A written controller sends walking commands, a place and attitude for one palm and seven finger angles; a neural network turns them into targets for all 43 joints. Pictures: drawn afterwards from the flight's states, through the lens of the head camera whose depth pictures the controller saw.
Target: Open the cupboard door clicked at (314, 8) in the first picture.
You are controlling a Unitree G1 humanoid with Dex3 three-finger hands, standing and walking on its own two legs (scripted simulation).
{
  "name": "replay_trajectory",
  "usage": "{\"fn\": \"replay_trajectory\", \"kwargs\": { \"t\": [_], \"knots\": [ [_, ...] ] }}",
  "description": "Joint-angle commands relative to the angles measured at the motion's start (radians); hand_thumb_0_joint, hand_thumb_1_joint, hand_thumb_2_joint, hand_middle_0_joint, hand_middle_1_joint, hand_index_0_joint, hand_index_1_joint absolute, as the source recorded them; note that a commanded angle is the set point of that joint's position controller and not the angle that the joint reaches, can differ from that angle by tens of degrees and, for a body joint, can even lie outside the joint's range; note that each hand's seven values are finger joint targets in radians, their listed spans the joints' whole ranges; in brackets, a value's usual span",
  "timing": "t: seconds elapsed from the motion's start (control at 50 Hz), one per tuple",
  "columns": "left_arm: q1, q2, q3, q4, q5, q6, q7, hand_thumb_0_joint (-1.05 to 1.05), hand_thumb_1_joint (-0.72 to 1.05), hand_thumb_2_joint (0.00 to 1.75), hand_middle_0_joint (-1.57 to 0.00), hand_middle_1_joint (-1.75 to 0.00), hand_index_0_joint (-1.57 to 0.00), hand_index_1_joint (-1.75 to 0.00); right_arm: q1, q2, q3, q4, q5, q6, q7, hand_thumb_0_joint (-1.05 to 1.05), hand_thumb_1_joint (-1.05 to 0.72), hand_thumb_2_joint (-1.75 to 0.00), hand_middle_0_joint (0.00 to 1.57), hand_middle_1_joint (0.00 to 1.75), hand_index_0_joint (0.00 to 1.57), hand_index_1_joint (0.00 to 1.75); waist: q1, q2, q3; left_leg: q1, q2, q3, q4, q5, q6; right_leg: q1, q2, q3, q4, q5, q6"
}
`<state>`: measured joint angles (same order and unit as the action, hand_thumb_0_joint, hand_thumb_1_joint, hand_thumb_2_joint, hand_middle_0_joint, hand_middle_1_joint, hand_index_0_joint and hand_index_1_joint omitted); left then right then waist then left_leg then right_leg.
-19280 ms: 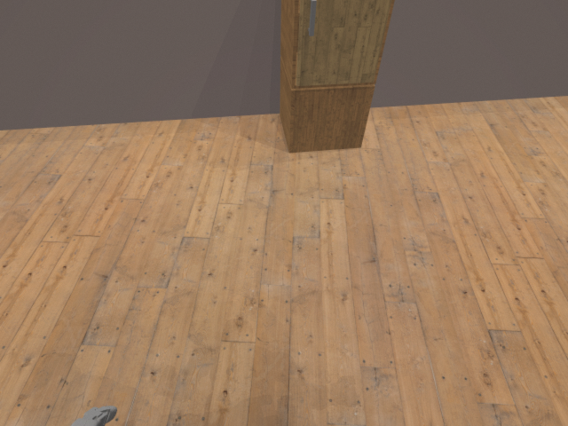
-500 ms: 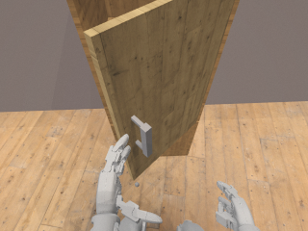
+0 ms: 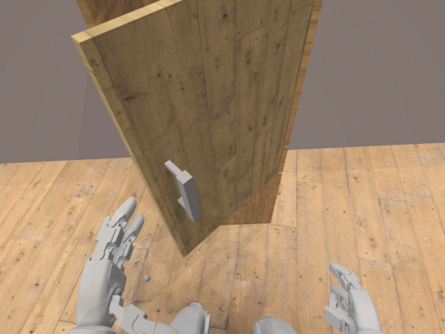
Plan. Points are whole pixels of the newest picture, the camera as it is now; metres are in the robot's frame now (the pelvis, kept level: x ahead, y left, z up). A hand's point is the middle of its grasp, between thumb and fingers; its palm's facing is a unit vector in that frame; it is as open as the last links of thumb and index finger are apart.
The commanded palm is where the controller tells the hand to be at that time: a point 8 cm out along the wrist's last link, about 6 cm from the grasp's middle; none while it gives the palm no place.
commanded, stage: draw the hand back to the body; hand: left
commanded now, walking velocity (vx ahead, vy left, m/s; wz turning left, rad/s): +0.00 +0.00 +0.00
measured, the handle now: (183, 192) +0.34 +0.10 +0.07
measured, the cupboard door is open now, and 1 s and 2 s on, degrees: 42 42 42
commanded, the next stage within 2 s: step back with the hand held close in 1.44 s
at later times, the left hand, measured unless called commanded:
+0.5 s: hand (54, 260) +0.19 +0.21 +0.16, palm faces +0.15 -0.95 -0.29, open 15.5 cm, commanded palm +0.16 +0.26 +0.18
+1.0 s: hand out of the picture +0.22 +0.31 +0.25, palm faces +0.40 -0.83 -0.39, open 9.8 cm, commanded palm +0.17 +0.35 +0.27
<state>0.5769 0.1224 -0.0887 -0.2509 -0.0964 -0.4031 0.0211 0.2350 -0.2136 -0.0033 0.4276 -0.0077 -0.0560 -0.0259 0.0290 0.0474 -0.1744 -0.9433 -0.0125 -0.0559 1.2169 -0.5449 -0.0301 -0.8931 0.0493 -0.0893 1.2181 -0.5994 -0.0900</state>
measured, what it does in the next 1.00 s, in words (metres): rises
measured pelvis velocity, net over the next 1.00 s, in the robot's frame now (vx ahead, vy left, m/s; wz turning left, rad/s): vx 0.03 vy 0.06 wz -0.03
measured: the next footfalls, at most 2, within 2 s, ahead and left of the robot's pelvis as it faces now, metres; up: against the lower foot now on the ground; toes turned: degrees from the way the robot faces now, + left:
none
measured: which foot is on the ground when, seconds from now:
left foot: down 0.00-1.00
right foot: down 0.00-1.00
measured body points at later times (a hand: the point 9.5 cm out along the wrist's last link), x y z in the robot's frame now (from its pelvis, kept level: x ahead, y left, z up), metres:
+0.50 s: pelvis +0.02 +0.03 +0.06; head +0.01 +0.01 +0.51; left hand +0.18 +0.26 +0.18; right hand +0.20 -0.20 -0.01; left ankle +0.03 +0.14 -0.64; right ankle +0.00 -0.06 -0.64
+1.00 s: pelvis +0.03 +0.06 +0.10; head +0.01 +0.05 +0.55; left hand +0.20 +0.35 +0.27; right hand +0.22 -0.14 +0.03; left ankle +0.03 +0.14 -0.64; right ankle +0.00 -0.06 -0.64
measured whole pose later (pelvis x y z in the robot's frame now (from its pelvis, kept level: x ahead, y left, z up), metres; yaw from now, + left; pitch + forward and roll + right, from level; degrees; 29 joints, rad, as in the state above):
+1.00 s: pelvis +0.03 +0.06 +0.10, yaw -1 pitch -3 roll -1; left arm 0.49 0.35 0.28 -0.43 -0.05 -0.06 0.13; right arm 0.21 -0.21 0.07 0.59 0.00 -0.11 -0.08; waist 0.07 0.05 -0.01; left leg -0.17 -0.05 0.00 0.51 -0.29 0.06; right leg -0.11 0.01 0.00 0.46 -0.30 0.01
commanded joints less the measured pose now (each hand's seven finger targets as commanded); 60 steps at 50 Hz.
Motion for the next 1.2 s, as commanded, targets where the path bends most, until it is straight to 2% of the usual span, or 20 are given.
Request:
{"fn": "replay_trajectory", "kwargs": {
  "t": [0.0,0.06,0.1,0.2,0.3,0.34,0.36,0.38,0.4,0.42,0.52,0.6,0.68,0.72,0.82,0.92,1.0,1.04,1.12,1.18],
  "knots": [
    [0.074,0.086,0.113,-0.275,-0.057,-0.02,-0.02,0.0,-0.5,0.3,-0.15,-0.3,-0.15,-0.3,-0.044,-0.075,-0.025,-0.189,0.027,-0.043,-0.027,0.0,-0.9,-0.9,0.2,0.3,0.2,0.3,-0.022,-0.126,-0.181,0.117,-0.024,0.025,-0.152,0.216,0.053,0.346,-0.081,0.222,-0.367,0.439,0.123],
    [0.037,0.093,0.134,-0.231,-0.088,0.02,-0.06,0.0,-0.5,0.3,-0.15,-0.3,-0.15,-0.3,-0.048,-0.088,-0.02,-0.175,0.03,-0.049,-0.043,0.0,-0.9,-0.9,0.2,0.3,0.2,0.3,-0.045,-0.175,-0.071,0.107,-0.022,0.026,-0.162,0.155,0.054,0.318,-0.097,0.245,-0.447,0.318,0.138],
    [0.03,0.102,0.138,-0.212,-0.097,0.035,-0.089,0.0,-0.5,0.3,-0.15,-0.3,-0.15,-0.3,-0.053,-0.099,-0.017,-0.175,0.032,-0.056,-0.05,0.0,-0.9,-0.9,0.2,0.3,0.2,0.3,-0.046,-0.165,-0.027,0.132,-0.019,0.022,-0.181,0.148,0.056,0.298,-0.096,0.237,-0.48,0.248,0.132],
    [0.035,0.168,0.226,-0.254,-0.132,0.039,-0.115,0.0,-0.5,0.3,-0.15,-0.3,-0.15,-0.3,-0.052,-0.107,-0.013,-0.171,0.036,-0.08,-0.057,0.0,-0.9,-0.9,0.2,0.3,0.2,0.3,-0.009,-0.09,-0.064,0.218,-0.019,0.015,-0.251,0.192,0.056,0.356,-0.087,0.21,-0.484,0.281,0.117],
    [0.023,0.197,0.27,-0.325,-0.16,0.032,-0.113,0.0,-0.4,0.34,-0.15,-0.3,-0.15,-0.3,-0.05,-0.102,-0.008,-0.157,0.044,-0.105,-0.058,0.0,-0.9,-0.9,0.2,0.3,0.2,0.3,-0.001,-0.026,-0.083,0.312,-0.017,0.012,-0.314,0.251,0.057,0.393,-0.062,0.154,-0.476,0.369,0.103],
    [0.016,0.181,0.257,-0.313,-0.171,0.042,-0.124,0.0,-0.32,0.37,-0.16,-0.3,-0.16,-0.3,-0.056,-0.104,-0.005,-0.151,0.049,-0.115,-0.058,0.0,-0.9,-0.9,0.2,0.3,0.2,0.3,-0.011,-0.033,-0.032,0.331,-0.014,0.009,-0.342,0.24,0.057,0.372,-0.052,0.133,-0.492,0.341,0.1],
    [0.036,0.377,0.283,-0.336,0.0,0.122,-0.027,0.0,-0.29,0.39,-0.16,-0.3,-0.16,-0.3,-0.054,-0.115,-0.018,-0.131,0.034,-0.092,-0.085,0.0,-0.9,-0.9,0.2,0.3,0.2,0.3,0.025,0.001,-0.058,0.412,0.008,0.028,-0.392,0.285,0.064,0.404,-0.089,0.177,-0.565,0.362,0.077],
    [0.054,0.286,0.239,-0.373,0.009,0.167,0.011,0.0,-0.26,0.4,-0.16,-0.3,-0.16,-0.3,-0.055,-0.093,-0.006,-0.145,0.03,-0.088,-0.093,0.0,-0.9,-0.9,0.2,0.3,0.2,0.3,0.004,0.016,-0.038,0.456,0.001,0.033,-0.414,0.308,0.07,0.411,-0.089,0.15,-0.581,0.372,0.078],
    [0.055,0.284,0.244,-0.377,0.016,0.197,0.03,0.0,-0.22,0.42,-0.16,-0.3,-0.16,-0.3,-0.054,-0.097,-0.008,-0.139,0.029,-0.088,-0.096,0.0,-0.9,-0.9,0.2,0.3,0.2,0.3,0.004,-0.021,-0.033,0.471,0.003,0.028,-0.425,0.324,0.072,0.416,-0.082,0.128,-0.587,0.386,0.079],
    [0.078,0.242,0.208,-0.362,0.034,0.216,0.041,0.0,-0.18,0.43,-0.16,-0.3,-0.16,-0.3,-0.056,-0.093,-0.002,-0.13,0.029,-0.083,-0.097,0.0,-0.9,-0.9,0.2,0.3,0.2,0.3,0.002,0.005,-0.006,0.498,0.006,0.032,-0.445,0.348,0.074,0.424,-0.077,0.107,-0.576,0.413,0.078],
    [0.019,0.287,0.245,-0.371,0.055,0.267,0.089,0.0,-0.01,0.51,-0.17,-0.3,-0.17,-0.3,-0.095,-0.101,0.015,-0.114,0.027,-0.069,-0.101,0.0,-0.9,-0.9,0.2,0.3,0.2,0.3,0.004,-0.053,0.061,0.577,0.022,0.007,-0.56,0.325,0.073,0.47,-0.054,0.065,-0.633,0.334,0.072],
    [-0.031,0.331,0.305,-0.387,0.063,0.279,0.114,0.0,0.13,0.57,-0.17,-0.3,-0.17,-0.3,-0.112,-0.104,0.027,-0.095,0.025,-0.082,-0.105,0.0,-0.9,-0.9,0.2,0.3,0.2,0.3,0.018,-0.003,0.065,0.642,0.026,-0.008,-0.634,0.332,0.066,0.531,-0.052,0.061,-0.672,0.331,0.064],
    [-0.061,0.329,0.324,-0.435,0.064,0.28,0.122,0.0,0.27,0.63,-0.18,-0.3,-0.18,-0.3,-0.109,-0.101,0.037,-0.072,0.022,-0.103,-0.094,0.0,-0.9,-0.9,0.2,0.3,0.2,0.3,0.019,0.078,0.074,0.703,0.037,-0.031,-0.701,0.402,0.044,0.592,-0.05,0.055,-0.694,0.373,0.06],
    [-0.055,0.334,0.345,-0.42,0.064,0.285,0.125,0.0,0.34,0.66,-0.18,-0.3,-0.18,-0.3,-0.112,-0.103,0.036,-0.054,0.019,-0.111,-0.088,0.0,-0.9,-0.9,0.2,0.3,0.2,0.3,0.023,0.059,0.082,0.727,0.047,-0.037,-0.723,0.486,0.031,0.629,-0.049,0.05,-0.71,0.412,0.06],
    [-0.11,0.345,0.398,-0.389,0.055,0.288,0.121,0.0,0.51,0.74,-0.19,-0.3,-0.19,-0.3,-0.132,-0.115,0.029,-0.025,0.015,-0.113,-0.073,0.0,-0.9,-0.9,0.2,0.3,0.2,0.3,0.025,0.012,0.128,0.765,0.061,-0.048,-0.793,0.504,0.013,0.682,-0.041,0.046,-0.761,0.421,0.061],
    [-0.154,0.389,0.486,-0.385,0.048,0.281,0.121,0.0,0.69,0.81,-0.19,-0.3,-0.19,-0.3,-0.141,-0.117,0.023,0.0,0.009,-0.108,-0.065,0.0,-0.9,-0.9,0.2,0.3,0.2,0.3,0.038,0.066,0.115,0.806,0.062,-0.036,-0.835,0.549,-0.002,0.749,-0.042,0.051,-0.799,0.456,0.057],
    [-0.197,0.44,0.56,-0.399,0.042,0.272,0.122,0.0,0.83,0.87,-0.2,-0.3,-0.2,-0.3,-0.154,-0.122,0.014,0.017,0.007,-0.107,-0.063,0.0,-0.9,-0.9,0.2,0.3,0.2,0.3,0.045,0.059,0.089,0.834,0.059,-0.015,-0.84,0.606,0.004,0.793,-0.039,0.056,-0.828,0.508,0.055],
    [-0.22,0.438,0.572,-0.391,0.036,0.27,0.122,0.0,0.9,0.9,-0.2,-0.3,-0.2,-0.3,-0.155,-0.12,0.012,0.027,0.006,-0.104,-0.059,0.0,-0.9,-0.9,0.2,0.3,0.2,0.3,0.041,0.057,0.1,0.839,0.058,-0.013,-0.852,0.588,0.003,0.793,-0.04,0.057,-0.839,0.502,0.057],
    [-0.172,0.342,0.484,-0.309,0.035,0.28,0.103,0.0,0.9,0.9,-0.2,-0.3,-0.2,-0.3,-0.159,-0.129,0.001,0.035,0.009,-0.096,-0.048,0.0,-0.9,-0.9,0.2,0.3,0.2,0.3,0.03,0.04,0.168,0.84,0.059,-0.002,-0.868,0.562,0.016,0.773,-0.041,0.057,-0.865,0.49,0.063],
    [-0.197,0.376,0.507,-0.334,0.036,0.275,0.103,0.0,0.9,0.9,-0.2,-0.3,-0.2,-0.3,-0.167,-0.134,-0.007,0.032,0.007,-0.088,-0.049,0.0,-0.9,-0.9,0.2,0.3,0.2,0.3,0.035,-0.008,0.126,0.85,0.048,0.008,-0.87,0.52,0.036,0.794,-0.039,0.063,-0.876,0.492,0.065]
  ]
}}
